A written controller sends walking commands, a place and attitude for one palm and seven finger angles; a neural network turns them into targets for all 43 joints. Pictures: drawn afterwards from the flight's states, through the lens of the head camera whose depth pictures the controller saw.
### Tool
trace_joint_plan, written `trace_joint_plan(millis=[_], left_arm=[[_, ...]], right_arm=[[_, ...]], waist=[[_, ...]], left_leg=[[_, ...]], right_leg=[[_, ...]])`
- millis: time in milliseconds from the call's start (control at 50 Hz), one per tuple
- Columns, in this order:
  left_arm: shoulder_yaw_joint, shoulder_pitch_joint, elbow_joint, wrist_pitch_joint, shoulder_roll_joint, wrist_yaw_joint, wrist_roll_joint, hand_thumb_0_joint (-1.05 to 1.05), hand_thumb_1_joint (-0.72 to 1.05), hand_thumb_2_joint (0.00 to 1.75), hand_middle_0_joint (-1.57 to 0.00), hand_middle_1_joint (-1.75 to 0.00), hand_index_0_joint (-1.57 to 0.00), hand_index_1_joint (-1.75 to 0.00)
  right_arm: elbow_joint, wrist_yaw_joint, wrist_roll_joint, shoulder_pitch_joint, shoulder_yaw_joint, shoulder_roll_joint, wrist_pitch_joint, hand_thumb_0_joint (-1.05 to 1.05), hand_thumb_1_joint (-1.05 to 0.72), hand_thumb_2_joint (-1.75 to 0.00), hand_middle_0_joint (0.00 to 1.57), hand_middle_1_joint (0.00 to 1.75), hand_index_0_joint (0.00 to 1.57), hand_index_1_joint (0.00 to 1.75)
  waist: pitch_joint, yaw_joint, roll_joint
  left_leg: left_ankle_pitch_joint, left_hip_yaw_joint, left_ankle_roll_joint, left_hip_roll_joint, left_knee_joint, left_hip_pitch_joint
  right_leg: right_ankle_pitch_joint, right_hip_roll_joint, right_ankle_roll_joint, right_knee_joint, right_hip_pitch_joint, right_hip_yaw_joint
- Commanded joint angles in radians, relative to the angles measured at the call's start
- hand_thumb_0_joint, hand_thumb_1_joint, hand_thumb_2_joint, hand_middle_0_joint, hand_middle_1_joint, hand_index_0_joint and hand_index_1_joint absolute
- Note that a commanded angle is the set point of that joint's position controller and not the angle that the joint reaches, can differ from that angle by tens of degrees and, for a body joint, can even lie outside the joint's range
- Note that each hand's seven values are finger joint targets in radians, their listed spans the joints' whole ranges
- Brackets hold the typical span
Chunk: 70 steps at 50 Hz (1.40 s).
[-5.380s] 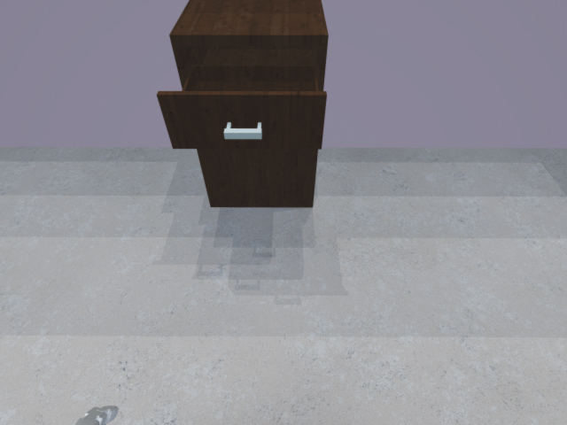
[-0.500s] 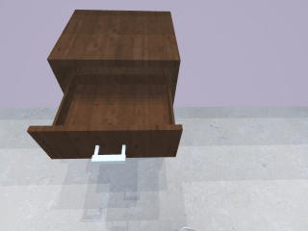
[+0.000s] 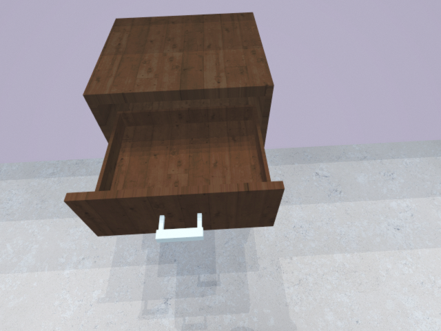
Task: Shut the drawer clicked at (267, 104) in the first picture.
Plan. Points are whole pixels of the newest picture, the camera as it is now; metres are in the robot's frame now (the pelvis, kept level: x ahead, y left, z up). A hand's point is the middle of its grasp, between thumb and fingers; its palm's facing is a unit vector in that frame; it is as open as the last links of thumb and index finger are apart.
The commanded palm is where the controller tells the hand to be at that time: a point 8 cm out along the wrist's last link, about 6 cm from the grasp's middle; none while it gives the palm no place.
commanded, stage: come to a stop and stand still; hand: left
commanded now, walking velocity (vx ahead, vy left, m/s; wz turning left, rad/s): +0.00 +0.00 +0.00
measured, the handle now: (180, 226) +0.34 +0.12 -0.09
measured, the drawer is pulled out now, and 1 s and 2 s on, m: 0.30 0.30 0.30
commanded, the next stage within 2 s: look again from close up in 0.72 s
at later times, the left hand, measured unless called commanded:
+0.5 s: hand out of the picture +0.03 +0.15 -0.17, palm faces +0.05 -0.97 -0.24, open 7.3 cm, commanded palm none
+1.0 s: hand out of the picture +0.02 +0.14 -0.17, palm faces +0.04 -0.97 -0.23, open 7.3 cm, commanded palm none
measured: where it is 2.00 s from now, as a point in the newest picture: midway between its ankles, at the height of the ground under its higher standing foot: outside the picture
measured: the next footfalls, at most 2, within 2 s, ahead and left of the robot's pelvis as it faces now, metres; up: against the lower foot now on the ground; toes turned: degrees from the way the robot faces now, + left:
none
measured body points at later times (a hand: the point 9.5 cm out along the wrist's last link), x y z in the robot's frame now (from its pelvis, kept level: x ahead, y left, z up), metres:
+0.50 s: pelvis +0.02 -0.03 +0.00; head +0.05 -0.04 +0.45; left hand +0.03 +0.20 -0.15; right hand +0.05 -0.26 -0.16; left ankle -0.05 +0.05 -0.74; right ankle -0.02 -0.14 -0.74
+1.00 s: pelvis +0.01 -0.04 +0.00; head +0.03 -0.05 +0.45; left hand +0.02 +0.19 -0.15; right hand +0.01 -0.26 -0.16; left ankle -0.05 +0.05 -0.74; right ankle -0.02 -0.14 -0.74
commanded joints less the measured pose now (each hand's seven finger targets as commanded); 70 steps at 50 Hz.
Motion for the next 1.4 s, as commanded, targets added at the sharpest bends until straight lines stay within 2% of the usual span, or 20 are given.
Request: trace_joint_plan(millis=[0,80,120,180,300,400,480,520,600,680,840,940,1040,1100,1200,1340,1380], left_arm=[[0.024,0.057,-0.029,-0.019,0.118,0.005,0.005,0.0,0.9,0.9,-0.2,-0.3,-0.2,-0.3],[0.025,0.074,-0.013,-0.023,0.111,0.006,0.005,0.0,0.9,0.9,-0.2,-0.3,-0.2,-0.3],[0.026,0.075,-0.013,-0.025,0.113,0.007,0.007,0.0,0.9,0.9,-0.2,-0.3,-0.2,-0.3],[0.026,0.089,-0.006,-0.029,0.115,0.008,0.006,0.0,0.9,0.9,-0.2,-0.3,-0.2,-0.3],[0.025,0.096,0.004,-0.034,0.124,0.006,0.007,0.0,0.9,0.9,-0.2,-0.3,-0.2,-0.3],[0.026,0.104,0.013,-0.038,0.126,0.006,0.007,0.0,0.9,0.9,-0.2,-0.3,-0.2,-0.3],[0.025,0.113,0.02,-0.039,0.12,0.007,0.007,0.0,0.9,0.9,-0.2,-0.3,-0.2,-0.3],[0.025,0.112,0.02,-0.039,0.122,0.006,0.007,0.0,0.9,0.9,-0.2,-0.3,-0.2,-0.3],[0.026,0.114,0.025,-0.042,0.121,0.006,0.006,0.0,0.9,0.9,-0.2,-0.3,-0.2,-0.3],[0.024,0.124,0.031,-0.044,0.116,0.006,0.007,0.0,0.9,0.9,-0.2,-0.3,-0.2,-0.3],[0.022,0.131,0.037,-0.043,0.109,0.004,0.006,0.0,0.9,0.9,-0.2,-0.3,-0.2,-0.3],[0.022,0.133,0.042,-0.043,0.104,0.003,0.006,0.0,0.9,0.9,-0.2,-0.3,-0.2,-0.3],[0.02,0.142,0.047,-0.043,0.1,0.002,0.006,0.0,0.9,0.9,-0.2,-0.3,-0.2,-0.3],[0.019,0.14,0.049,-0.042,0.1,0.001,0.006,0.0,0.9,0.9,-0.2,-0.3,-0.2,-0.3],[0.019,0.157,0.053,-0.045,0.096,0.001,0.005,0.0,0.9,0.9,-0.2,-0.3,-0.2,-0.3],[0.019,0.17,0.056,-0.045,0.088,0.002,0.007,0.0,0.9,0.9,-0.2,-0.3,-0.2,-0.3],[0.019,0.174,0.059,-0.045,0.084,0.002,0.007,0.0,0.9,0.9,-0.2,-0.3,-0.2,-0.3]], right_arm=[[-0.024,-0.004,-0.002,0.039,-0.026,-0.108,-0.015,0.0,-0.9,-0.9,0.2,0.3,0.2,0.3],[-0.014,-0.006,-0.001,0.036,-0.022,-0.102,-0.016,0.0,-0.9,-0.9,0.2,0.3,0.2,0.3],[-0.012,-0.006,0.0,0.03,-0.024,-0.104,-0.016,0.0,-0.9,-0.9,0.2,0.3,0.2,0.3],[-0.005,-0.007,0.002,0.026,-0.022,-0.101,-0.018,0.0,-0.9,-0.9,0.2,0.3,0.2,0.3],[0.009,-0.006,0.002,0.019,-0.021,-0.097,-0.017,0.0,-0.9,-0.9,0.2,0.3,0.2,0.3],[0.021,-0.008,0.003,0.024,-0.022,-0.095,-0.018,0.0,-0.9,-0.9,0.2,0.3,0.2,0.3],[0.033,-0.009,0.004,0.028,-0.018,-0.089,-0.017,0.0,-0.9,-0.9,0.2,0.3,0.2,0.3],[0.036,-0.009,0.004,0.028,-0.018,-0.089,-0.019,0.0,-0.9,-0.9,0.2,0.3,0.2,0.3],[0.047,-0.009,0.004,0.039,-0.018,-0.082,-0.02,0.0,-0.9,-0.9,0.2,0.3,0.2,0.3],[0.058,-0.01,0.005,0.043,-0.015,-0.075,-0.021,0.0,-0.9,-0.9,0.2,0.3,0.2,0.3],[0.075,-0.01,0.005,0.059,-0.014,-0.059,-0.022,0.0,-0.9,-0.9,0.2,0.3,0.2,0.3],[0.082,-0.01,0.005,0.071,-0.012,-0.052,-0.023,0.0,-0.9,-0.9,0.2,0.3,0.2,0.3],[0.089,-0.011,0.007,0.079,-0.01,-0.046,-0.025,0.0,-0.9,-0.9,0.2,0.3,0.2,0.3],[0.091,-0.011,0.008,0.089,-0.01,-0.04,-0.023,0.0,-0.9,-0.9,0.2,0.3,0.2,0.3],[0.096,-0.011,0.008,0.093,-0.01,-0.035,-0.026,0.0,-0.9,-0.9,0.2,0.3,0.2,0.3],[0.101,-0.014,0.008,0.1,-0.009,-0.024,-0.027,0.0,-0.9,-0.9,0.2,0.3,0.2,0.3],[0.105,-0.015,0.009,0.107,-0.008,-0.021,-0.027,0.0,-0.9,-0.9,0.2,0.3,0.2,0.3]], waist=[[-0.036,0.002,-0.007],[-0.041,0.001,-0.024],[-0.037,0.001,-0.031],[-0.058,0.003,-0.031],[-0.038,0.004,-0.031],[-0.057,0.005,-0.025],[-0.051,0.006,-0.046],[-0.044,0.009,-0.024],[-0.047,0.01,-0.031],[-0.041,0.011,-0.053],[-0.021,0.013,-0.024],[-0.013,0.012,-0.038],[-0.012,0.013,-0.025],[0.004,0.011,-0.045],[-0.017,0.013,-0.045],[-0.013,0.012,-0.011],[-0.01,0.011,-0.019]], left_leg=[[0.449,-0.182,-0.049,0.188,-0.071,0.053],[0.421,-0.168,-0.049,0.178,-0.061,0.064],[0.446,-0.164,-0.048,0.179,-0.055,0.07],[0.46,-0.159,-0.049,0.176,-0.043,0.081],[0.435,-0.152,-0.048,0.176,-0.046,0.07],[0.455,-0.146,-0.051,0.178,-0.042,0.082],[0.41,-0.145,-0.051,0.179,-0.045,0.075],[0.418,-0.144,-0.051,0.179,-0.049,0.073],[0.422,-0.144,-0.051,0.18,-0.052,0.069],[0.396,-0.141,-0.051,0.181,-0.052,0.068],[0.35,-0.137,-0.05,0.182,-0.064,0.056],[0.323,-0.136,-0.048,0.184,-0.071,0.048],[0.31,-0.136,-0.046,0.184,-0.075,0.046],[0.281,-0.136,-0.044,0.184,-0.085,0.032],[0.299,-0.133,-0.044,0.181,-0.076,0.041],[0.314,-0.133,-0.046,0.184,-0.068,0.042],[0.309,-0.132,-0.045,0.186,-0.069,0.038]], right_leg=[[0.209,-0.036,-0.058,-0.039,-0.005,0.039],[0.237,-0.046,-0.062,-0.05,0.008,0.05],[0.267,-0.049,-0.064,-0.052,0.01,0.051],[0.31,-0.056,-0.067,-0.055,0.031,0.054],[0.348,-0.063,-0.074,-0.07,0.035,0.058],[0.398,-0.067,-0.079,-0.07,0.055,0.061],[0.383,-0.072,-0.079,-0.08,0.059,0.061],[0.381,-0.07,-0.081,-0.08,0.057,0.062],[0.401,-0.07,-0.084,-0.083,0.066,0.061],[0.414,-0.076,-0.086,-0.09,0.065,0.067],[0.351,-0.069,-0.087,-0.108,0.047,0.076],[0.33,-0.066,-0.088,-0.115,0.039,0.079],[0.301,-0.063,-0.087,-0.121,0.033,0.082],[0.284,-0.058,-0.088,-0.127,0.026,0.082],[0.317,-0.061,-0.089,-0.124,0.037,0.083],[0.316,-0.061,-0.09,-0.121,0.027,0.086],[0.312,-0.063,-0.089,-0.123,0.028,0.082]])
